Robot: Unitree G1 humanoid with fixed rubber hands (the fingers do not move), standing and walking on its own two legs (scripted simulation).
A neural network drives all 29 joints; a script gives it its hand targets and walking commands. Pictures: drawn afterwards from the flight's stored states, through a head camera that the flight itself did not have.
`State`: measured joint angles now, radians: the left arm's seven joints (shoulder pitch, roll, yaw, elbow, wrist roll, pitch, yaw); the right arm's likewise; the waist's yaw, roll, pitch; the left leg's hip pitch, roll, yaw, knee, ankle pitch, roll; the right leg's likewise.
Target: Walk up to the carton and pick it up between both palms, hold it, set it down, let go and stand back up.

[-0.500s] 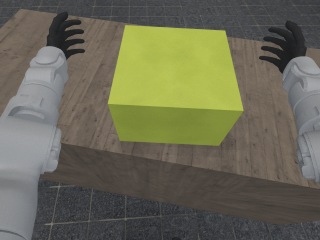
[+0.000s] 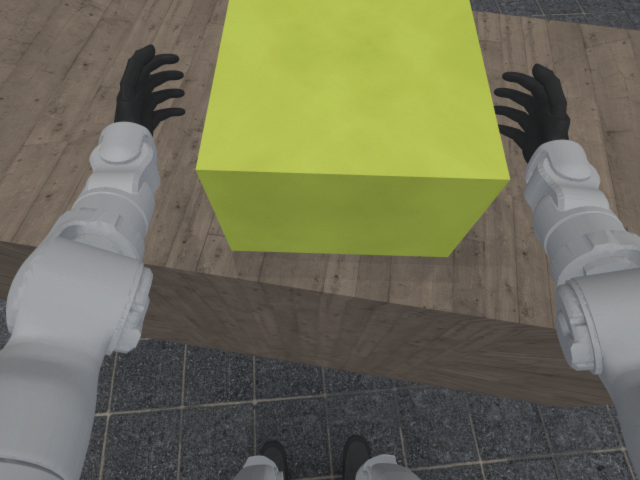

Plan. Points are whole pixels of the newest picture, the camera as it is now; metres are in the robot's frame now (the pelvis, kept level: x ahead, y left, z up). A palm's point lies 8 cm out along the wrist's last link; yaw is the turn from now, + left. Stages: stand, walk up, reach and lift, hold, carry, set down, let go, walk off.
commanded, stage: reach and lift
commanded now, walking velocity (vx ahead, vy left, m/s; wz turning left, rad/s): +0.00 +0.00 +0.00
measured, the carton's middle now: (344, 125) +0.56 -0.02 +0.04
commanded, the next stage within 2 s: none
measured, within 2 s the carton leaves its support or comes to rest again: neither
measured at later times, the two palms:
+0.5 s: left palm (151, 113) +0.52 +0.21 +0.10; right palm (515, 126) +0.51 -0.21 +0.09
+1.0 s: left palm (170, 112) +0.52 +0.18 +0.10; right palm (514, 127) +0.50 -0.21 +0.10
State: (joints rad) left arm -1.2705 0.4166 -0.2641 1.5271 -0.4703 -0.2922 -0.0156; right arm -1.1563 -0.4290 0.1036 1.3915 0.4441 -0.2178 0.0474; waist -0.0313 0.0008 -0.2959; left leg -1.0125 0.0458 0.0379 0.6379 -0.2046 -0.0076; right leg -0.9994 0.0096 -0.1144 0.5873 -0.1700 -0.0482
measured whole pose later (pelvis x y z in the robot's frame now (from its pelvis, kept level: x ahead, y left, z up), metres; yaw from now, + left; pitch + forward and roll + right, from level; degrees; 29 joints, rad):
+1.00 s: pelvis +0.01 +0.01 +0.01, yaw -1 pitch +32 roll -1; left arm -1.27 0.29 -0.09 1.54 -0.30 -0.30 0.04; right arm -1.17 -0.35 0.02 1.40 0.32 -0.22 -0.01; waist -0.01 0.01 -0.28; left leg -0.94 0.05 0.06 0.61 -0.22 0.01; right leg -0.93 0.01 -0.09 0.53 -0.16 -0.03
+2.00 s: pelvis +0.04 +0.02 +0.03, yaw +0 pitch +25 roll -1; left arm -1.11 0.23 0.31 1.45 0.03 -0.42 0.00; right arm -1.00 -0.23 -0.54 1.26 -0.22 -0.39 0.05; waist -0.03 0.03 -0.17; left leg -0.67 0.01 0.07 0.39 -0.16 0.02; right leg -0.67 -0.01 -0.08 0.34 -0.12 -0.01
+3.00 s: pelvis +0.00 +0.00 +0.03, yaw +0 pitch +26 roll +0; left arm -1.03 0.21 0.24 1.42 -0.01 -0.54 0.01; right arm -0.95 -0.24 -0.47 1.41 -0.20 -0.61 -0.01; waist -0.02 -0.03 -0.23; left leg -0.73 0.02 0.06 0.35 -0.08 0.00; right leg -0.73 0.01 -0.10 0.32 -0.05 -0.04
